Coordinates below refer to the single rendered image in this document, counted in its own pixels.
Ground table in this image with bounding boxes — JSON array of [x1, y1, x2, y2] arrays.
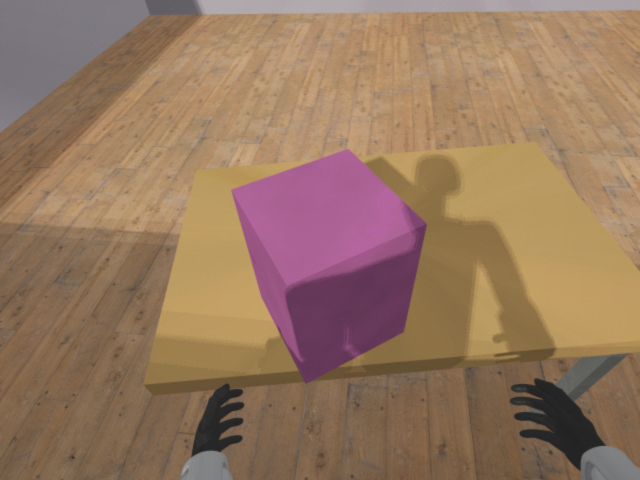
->
[[143, 142, 640, 425]]

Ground robot left hand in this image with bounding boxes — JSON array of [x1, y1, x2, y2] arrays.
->
[[191, 383, 244, 457]]

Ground right robot forearm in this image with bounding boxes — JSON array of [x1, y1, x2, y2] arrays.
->
[[581, 446, 640, 480]]

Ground carton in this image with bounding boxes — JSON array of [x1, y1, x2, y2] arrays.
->
[[231, 149, 427, 384]]

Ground left robot forearm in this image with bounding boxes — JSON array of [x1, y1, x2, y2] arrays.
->
[[180, 451, 232, 480]]

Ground robot right hand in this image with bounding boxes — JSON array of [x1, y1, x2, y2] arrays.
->
[[510, 378, 606, 471]]

